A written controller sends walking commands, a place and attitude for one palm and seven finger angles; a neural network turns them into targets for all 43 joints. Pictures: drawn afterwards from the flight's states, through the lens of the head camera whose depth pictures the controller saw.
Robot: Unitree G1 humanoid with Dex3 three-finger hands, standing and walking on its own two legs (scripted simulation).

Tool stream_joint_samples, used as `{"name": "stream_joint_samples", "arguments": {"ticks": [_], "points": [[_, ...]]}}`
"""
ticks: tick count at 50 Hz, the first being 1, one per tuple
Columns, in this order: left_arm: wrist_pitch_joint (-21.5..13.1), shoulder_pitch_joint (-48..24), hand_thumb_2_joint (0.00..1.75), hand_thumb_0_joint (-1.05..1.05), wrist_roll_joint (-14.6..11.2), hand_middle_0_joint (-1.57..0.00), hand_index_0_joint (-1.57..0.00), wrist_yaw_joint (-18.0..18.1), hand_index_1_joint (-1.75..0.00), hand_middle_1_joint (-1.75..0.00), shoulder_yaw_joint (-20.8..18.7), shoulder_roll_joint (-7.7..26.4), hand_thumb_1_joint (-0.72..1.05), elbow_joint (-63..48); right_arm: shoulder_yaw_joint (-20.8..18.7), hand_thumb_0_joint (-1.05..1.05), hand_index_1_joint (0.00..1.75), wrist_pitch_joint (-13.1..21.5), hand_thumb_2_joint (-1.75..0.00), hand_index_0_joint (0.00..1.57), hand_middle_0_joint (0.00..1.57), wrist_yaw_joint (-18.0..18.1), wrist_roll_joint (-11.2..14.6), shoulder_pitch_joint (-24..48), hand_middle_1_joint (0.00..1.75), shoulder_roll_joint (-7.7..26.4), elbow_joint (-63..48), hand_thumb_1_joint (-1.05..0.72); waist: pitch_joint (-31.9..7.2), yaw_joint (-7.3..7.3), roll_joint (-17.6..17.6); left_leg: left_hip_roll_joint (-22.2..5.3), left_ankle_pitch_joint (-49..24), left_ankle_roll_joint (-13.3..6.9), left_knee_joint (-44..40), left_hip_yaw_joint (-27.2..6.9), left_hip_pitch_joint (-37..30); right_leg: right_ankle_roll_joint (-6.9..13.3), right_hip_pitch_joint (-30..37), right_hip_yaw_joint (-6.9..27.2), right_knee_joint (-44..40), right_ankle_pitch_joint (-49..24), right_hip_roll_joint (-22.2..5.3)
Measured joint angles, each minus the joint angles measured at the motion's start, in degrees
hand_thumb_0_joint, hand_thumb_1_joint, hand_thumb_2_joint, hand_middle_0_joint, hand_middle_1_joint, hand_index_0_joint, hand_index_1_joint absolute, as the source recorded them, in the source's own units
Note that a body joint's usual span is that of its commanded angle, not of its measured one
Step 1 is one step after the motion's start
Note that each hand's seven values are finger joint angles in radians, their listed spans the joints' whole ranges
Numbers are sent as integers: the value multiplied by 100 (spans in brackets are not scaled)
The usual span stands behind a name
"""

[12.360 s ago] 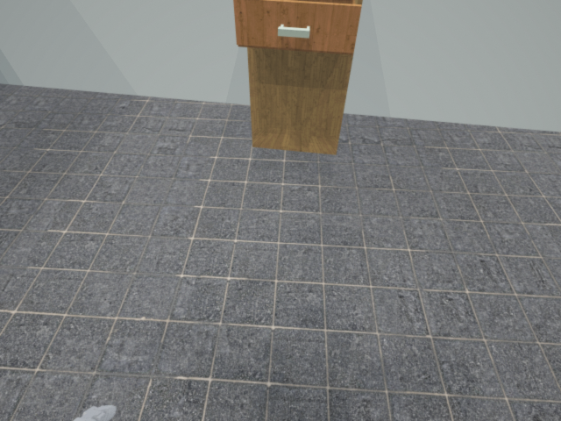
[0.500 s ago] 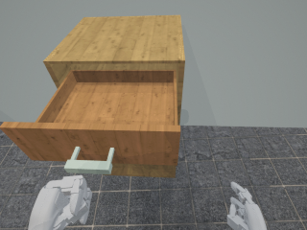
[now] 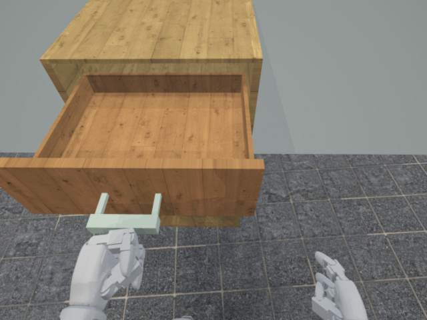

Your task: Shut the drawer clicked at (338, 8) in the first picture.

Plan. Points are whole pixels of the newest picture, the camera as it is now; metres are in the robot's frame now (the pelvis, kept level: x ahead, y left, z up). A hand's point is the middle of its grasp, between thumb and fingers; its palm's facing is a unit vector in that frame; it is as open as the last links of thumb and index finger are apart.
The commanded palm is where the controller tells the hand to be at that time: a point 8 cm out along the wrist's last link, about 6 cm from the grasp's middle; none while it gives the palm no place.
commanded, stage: bring the fist close to the handle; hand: left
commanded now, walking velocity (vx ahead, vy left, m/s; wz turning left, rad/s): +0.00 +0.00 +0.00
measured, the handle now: (127, 211) +0.29 +0.16 +0.07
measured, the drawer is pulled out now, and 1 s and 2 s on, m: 0.30 0.27 0.15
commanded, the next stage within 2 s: push the drawer shut in 0.48 s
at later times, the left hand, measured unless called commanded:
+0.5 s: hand (144, 268) +0.20 +0.12 +0.07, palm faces -0.01 -1.00 -0.03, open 3.3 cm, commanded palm +0.17 +0.18 +0.07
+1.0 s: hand (147, 246) +0.23 +0.12 +0.07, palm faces -0.01 -1.00 -0.05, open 3.0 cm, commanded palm +0.22 +0.18 +0.07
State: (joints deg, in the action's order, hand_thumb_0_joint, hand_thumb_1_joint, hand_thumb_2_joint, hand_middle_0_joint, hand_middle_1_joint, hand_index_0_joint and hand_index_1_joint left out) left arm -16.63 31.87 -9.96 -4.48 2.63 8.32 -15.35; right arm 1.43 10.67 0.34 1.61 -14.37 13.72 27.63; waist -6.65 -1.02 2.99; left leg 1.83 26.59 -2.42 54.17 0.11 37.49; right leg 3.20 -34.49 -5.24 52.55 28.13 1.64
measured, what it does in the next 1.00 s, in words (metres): stands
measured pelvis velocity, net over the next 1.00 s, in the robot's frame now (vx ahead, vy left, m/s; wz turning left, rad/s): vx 0.00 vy -0.02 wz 0.00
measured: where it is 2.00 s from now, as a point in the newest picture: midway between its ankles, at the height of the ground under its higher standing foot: outside the picture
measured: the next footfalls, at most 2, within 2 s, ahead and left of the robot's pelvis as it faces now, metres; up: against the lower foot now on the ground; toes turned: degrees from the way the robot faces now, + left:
none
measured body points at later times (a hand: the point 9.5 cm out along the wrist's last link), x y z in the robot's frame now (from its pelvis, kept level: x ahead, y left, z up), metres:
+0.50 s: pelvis +0.00 +0.00 -0.01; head +0.04 -0.01 +0.44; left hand +0.19 +0.17 +0.07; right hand +0.18 -0.22 -0.08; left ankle +0.00 +0.09 -0.69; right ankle -0.02 -0.08 -0.69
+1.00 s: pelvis +0.00 -0.02 -0.01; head +0.04 -0.03 +0.44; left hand +0.22 +0.17 +0.08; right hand +0.17 -0.25 -0.09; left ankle +0.00 +0.09 -0.69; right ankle -0.02 -0.08 -0.69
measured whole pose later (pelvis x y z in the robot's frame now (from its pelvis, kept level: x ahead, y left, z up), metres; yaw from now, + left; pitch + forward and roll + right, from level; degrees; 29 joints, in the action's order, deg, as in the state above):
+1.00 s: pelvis +0.00 -0.02 -0.01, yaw +0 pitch +11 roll -1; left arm -16.5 23.6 -10.3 -2.6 0.5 10.7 -10.1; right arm 1.9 5.3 0.4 1.6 -15.1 14.6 26.9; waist -8.1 -1.8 2.8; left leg 1.0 27.4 -1.1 56.5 -0.6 40.5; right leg 4.4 -37.5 -6.0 55.0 29.1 2.5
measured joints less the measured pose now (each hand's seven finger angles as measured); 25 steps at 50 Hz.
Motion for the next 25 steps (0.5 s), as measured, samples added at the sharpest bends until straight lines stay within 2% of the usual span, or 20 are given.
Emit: {"name": "stream_joint_samples", "arguments": {"ticks": [7, 10, 17, 25], "points": [[-146, -122, 91, 1, 210, -140, -140, 259, -160, -160, 240, -121, 90, 4, -10, 1, 30, -199, -90, 20, 20, -97, -63, -32, 30, -20, -149, -91, -93, -1, -25, 14, 131, -47, 272, 76, 307, -42, -334, 62, 303, 128, -27], [-82, -44, 91, -1, 286, -140, -140, 354, -160, -160, 265, -91, 89, -92, -13, 1, 30, -342, -90, 20, 20, -126, -57, -60, 30, -38, -205, -91, -121, 25, -36, 4, 170, -53, 337, 96, 356, -46, -389, 79, 366, 158, -20], [-37, 169, 91, 1, 299, -140, -140, 493, -160, -160, 331, -62, 89, -315, 20, 1, 30, -498, -90, 20, 20, -118, -40, -104, 30, -40, -338, -91, -155, 22, 12, -3, 209, -54, 415, 71, 395, -47, -406, 52, 412, 188, -12], [-33, 208, 90, 1, 310, -140, -140, 455, -160, -160, 286, 5, 90, -332, 27, 1, 30, -605, -90, 20, 20, -105, -31, -86, 30, -47, -395, -91, -187, 11, -17, -33, 222, -16, 480, 48, 455, -4, -467, 27, 476, 203, 16]]}}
